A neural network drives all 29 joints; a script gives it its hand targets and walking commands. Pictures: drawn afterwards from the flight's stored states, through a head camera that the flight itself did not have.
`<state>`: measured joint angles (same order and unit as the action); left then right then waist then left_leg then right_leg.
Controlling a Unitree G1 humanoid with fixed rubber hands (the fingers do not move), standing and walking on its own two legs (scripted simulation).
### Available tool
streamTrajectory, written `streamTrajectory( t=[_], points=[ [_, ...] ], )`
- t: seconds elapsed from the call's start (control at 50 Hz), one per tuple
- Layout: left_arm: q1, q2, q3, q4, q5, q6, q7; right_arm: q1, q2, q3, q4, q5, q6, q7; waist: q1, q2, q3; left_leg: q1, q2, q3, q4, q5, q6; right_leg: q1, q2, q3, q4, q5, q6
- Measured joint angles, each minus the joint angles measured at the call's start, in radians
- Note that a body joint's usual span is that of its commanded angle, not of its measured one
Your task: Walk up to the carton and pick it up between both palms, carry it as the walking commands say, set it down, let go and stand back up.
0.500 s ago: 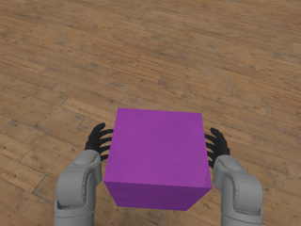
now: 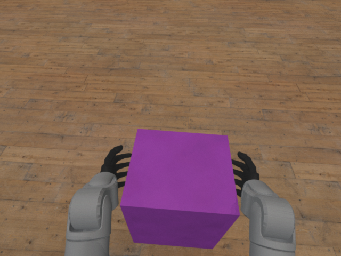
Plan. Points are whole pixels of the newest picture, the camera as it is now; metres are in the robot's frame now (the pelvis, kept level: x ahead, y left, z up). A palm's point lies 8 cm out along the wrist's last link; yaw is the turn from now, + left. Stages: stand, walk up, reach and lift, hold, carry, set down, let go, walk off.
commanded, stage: carry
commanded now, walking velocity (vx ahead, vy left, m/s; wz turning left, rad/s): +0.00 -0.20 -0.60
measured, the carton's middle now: (177, 192) +0.28 -0.01 -0.01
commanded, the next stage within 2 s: none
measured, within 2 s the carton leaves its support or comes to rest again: neither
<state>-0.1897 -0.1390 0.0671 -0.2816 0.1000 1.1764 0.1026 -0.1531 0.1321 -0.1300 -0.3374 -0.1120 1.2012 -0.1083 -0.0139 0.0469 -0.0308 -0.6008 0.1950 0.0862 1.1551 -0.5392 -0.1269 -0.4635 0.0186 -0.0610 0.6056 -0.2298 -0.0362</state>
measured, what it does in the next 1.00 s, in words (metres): steps to the right: left foot, then right foot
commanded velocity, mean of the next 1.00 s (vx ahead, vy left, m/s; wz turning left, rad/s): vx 0.00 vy -0.04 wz -0.11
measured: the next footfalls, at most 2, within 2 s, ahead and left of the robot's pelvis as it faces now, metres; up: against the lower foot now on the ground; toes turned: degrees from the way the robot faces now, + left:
left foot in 0.18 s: +0.04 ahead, +0.05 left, +0.00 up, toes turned +2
right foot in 0.46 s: -0.02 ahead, -0.28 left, +0.00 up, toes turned -18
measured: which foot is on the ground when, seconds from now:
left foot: up 0.00-0.16, down 0.18-0.46, up 0.48-0.76, down 0.78-1.00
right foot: down 0.00-0.18, up 0.20-0.44, down 0.46-1.00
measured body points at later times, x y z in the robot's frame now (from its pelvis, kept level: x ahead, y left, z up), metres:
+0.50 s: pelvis -0.05 -0.14 +0.00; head -0.05 -0.14 +0.45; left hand +0.26 -0.07 +0.09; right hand +0.19 -0.36 +0.08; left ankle -0.01 +0.04 -0.71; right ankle -0.06 -0.27 -0.73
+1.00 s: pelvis -0.10 -0.19 +0.02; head -0.14 -0.17 +0.46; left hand +0.20 -0.10 +0.10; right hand +0.13 -0.39 +0.10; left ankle -0.07 -0.08 -0.72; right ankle -0.06 -0.27 -0.72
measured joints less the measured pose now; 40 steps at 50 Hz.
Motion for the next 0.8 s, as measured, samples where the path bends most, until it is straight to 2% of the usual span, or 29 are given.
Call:
streamTrajectory(
  t=[0.04, 0.1, 0.16, 0.18, 0.2, 0.22, 0.24, 0.28, 0.32, 0.4, 0.44, 0.46, 0.48, 0.52, 0.54, 0.62, 0.66, 0.72, 0.78, 0.8],
  points=[
    [0.009, 0.001, 0.001, -0.032, -0.005, 0.000, -0.001, 0.005, -0.001, 0.010, -0.026, 0.011, -0.001, -0.008, -0.006, -0.005, 0.015, -0.008, -0.037, 0.010, -0.021, 0.042, 0.011, -0.008, 0.029, 0.007, -0.012, 0.019, -0.021],
    [0.016, 0.003, -0.001, -0.075, -0.005, -0.005, -0.001, 0.002, 0.000, 0.017, -0.053, 0.019, -0.011, -0.010, -0.005, -0.023, 0.019, 0.022, -0.084, 0.018, -0.142, 0.068, 0.034, -0.024, 0.074, 0.013, -0.018, 0.038, -0.049],
    [0.023, 0.003, -0.003, -0.096, 0.002, -0.002, -0.001, -0.003, 0.001, 0.019, -0.053, 0.023, -0.016, -0.007, 0.003, -0.053, 0.004, 0.117, -0.126, 0.023, -0.355, 0.092, 0.068, -0.032, 0.115, 0.021, -0.026, 0.054, -0.069],
    [0.026, 0.004, 0.000, -0.100, 0.004, 0.003, 0.000, -0.002, 0.001, 0.023, -0.044, 0.022, -0.020, -0.003, 0.006, -0.072, -0.003, 0.163, -0.135, 0.032, -0.454, 0.154, 0.093, -0.034, 0.126, 0.028, -0.025, 0.058, -0.072],
    [0.031, 0.006, 0.005, -0.101, 0.005, 0.008, 0.005, -0.001, 0.002, 0.034, -0.026, 0.017, -0.027, -0.001, 0.009, -0.101, -0.005, 0.180, -0.137, 0.045, -0.486, 0.202, 0.124, -0.041, 0.124, 0.036, -0.001, 0.040, -0.036],
    [0.041, 0.007, 0.009, -0.105, 0.004, 0.015, 0.006, 0.000, 0.002, 0.042, -0.013, 0.016, -0.028, 0.000, 0.014, -0.108, -0.010, 0.187, -0.123, 0.057, -0.495, 0.219, 0.142, -0.066, 0.120, 0.023, 0.085, -0.048, 0.000],
    [0.047, 0.007, 0.012, -0.106, 0.004, 0.021, 0.007, 0.000, 0.001, 0.047, -0.006, 0.015, -0.024, 0.001, 0.017, -0.103, -0.009, 0.200, -0.104, 0.066, -0.504, 0.225, 0.146, -0.094, 0.111, 0.009, 0.202, -0.113, 0.017],
    [0.051, 0.008, 0.011, -0.105, 0.000, 0.032, 0.008, 0.011, 0.000, 0.052, -0.010, 0.009, -0.014, 0.002, 0.019, -0.088, -0.007, 0.234, -0.073, 0.075, -0.545, 0.241, 0.132, -0.116, 0.072, 0.002, 0.361, -0.146, 0.032],
    [0.045, 0.008, 0.008, -0.103, -0.005, 0.039, 0.009, 0.017, 0.000, 0.051, -0.025, 0.003, -0.001, 0.003, 0.020, -0.068, -0.015, 0.253, -0.041, 0.076, -0.581, 0.262, 0.109, -0.097, 0.026, 0.007, 0.368, -0.148, 0.043],
    [0.012, 0.004, 0.021, -0.090, -0.008, 0.043, 0.010, -0.008, 0.003, 0.038, -0.024, -0.006, 0.007, 0.007, 0.019, -0.026, -0.045, 0.242, 0.028, 0.075, -0.579, 0.274, 0.062, 0.010, -0.028, -0.001, 0.143, -0.154, 0.053],
    [-0.006, 0.001, 0.030, -0.071, -0.007, 0.043, 0.010, -0.023, 0.004, 0.030, -0.011, -0.014, 0.008, 0.012, 0.019, -0.022, -0.063, 0.224, 0.053, 0.072, -0.544, 0.263, 0.033, 0.090, -0.039, -0.010, -0.028, -0.075, 0.048],
    [-0.014, -0.001, 0.030, -0.056, -0.005, 0.038, 0.009, -0.029, 0.003, 0.022, -0.003, -0.017, 0.007, 0.015, 0.022, -0.019, -0.071, 0.208, 0.065, 0.069, -0.512, 0.250, 0.019, 0.107, -0.041, -0.016, -0.079, 0.018, 0.048],
    [-0.015, -0.002, 0.023, -0.030, 0.001, 0.025, 0.006, -0.028, 0.004, 0.009, 0.011, -0.019, 0.002, 0.018, 0.023, -0.013, -0.078, 0.185, 0.063, 0.050, -0.466, 0.175, 0.010, 0.097, -0.034, -0.019, -0.068, 0.016, 0.034],
    [-0.010, -0.001, 0.008, 0.013, 0.007, 0.012, 0.004, -0.021, 0.003, -0.004, 0.034, -0.021, 0.004, 0.017, 0.015, -0.005, -0.071, 0.138, 0.027, 0.000, -0.335, 0.028, 0.012, 0.080, -0.027, -0.018, -0.038, -0.027, 0.012],
    [-0.004, 0.000, 0.004, 0.023, 0.008, 0.012, 0.004, -0.015, 0.002, -0.004, 0.038, -0.020, 0.008, 0.015, 0.008, -0.006, -0.063, 0.119, 0.003, -0.014, -0.275, 0.002, 0.018, 0.080, -0.027, -0.017, -0.039, -0.026, 0.010],
    [0.010, 0.002, 0.005, 0.006, 0.002, 0.017, -0.001, -0.001, 0.000, 0.009, 0.016, -0.005, 0.018, 0.000, -0.007, -0.014, -0.044, 0.081, -0.072, -0.019, -0.169, 0.045, 0.045, 0.076, -0.019, -0.017, -0.073, 0.013, -0.004],
    [0.012, 0.002, 0.007, -0.011, 0.002, 0.013, -0.003, -0.004, 0.001, 0.012, 0.004, -0.002, 0.016, -0.003, -0.008, -0.018, -0.042, 0.095, -0.104, -0.015, -0.210, 0.056, 0.064, 0.071, -0.010, -0.020, -0.086, 0.028, -0.017],
    [0.014, 0.002, 0.010, -0.031, 0.003, 0.012, -0.005, -0.014, 0.002, 0.016, -0.003, 0.000, 0.014, -0.004, -0.002, -0.029, -0.050, 0.158, -0.147, -0.010, -0.358, 0.080, 0.094, 0.066, 0.004, -0.027, -0.103, 0.047, -0.031],
    [0.017, 0.003, 0.015, -0.035, 0.006, 0.016, -0.005, -0.021, 0.003, 0.020, 0.007, -0.003, 0.015, -0.002, 0.002, -0.041, -0.065, 0.274, -0.174, 0.003, -0.613, 0.227, 0.128, 0.067, 0.017, -0.039, -0.107, 0.055, -0.037],
    [0.019, 0.004, 0.019, -0.029, 0.006, 0.017, -0.006, -0.018, 0.003, 0.024, 0.020, -0.005, 0.010, -0.001, 0.004, -0.059, -0.066, 0.289, -0.181, 0.003, -0.643, 0.275, 0.141, 0.076, 0.012, -0.039, -0.114, 0.058, -0.036]
  ],
)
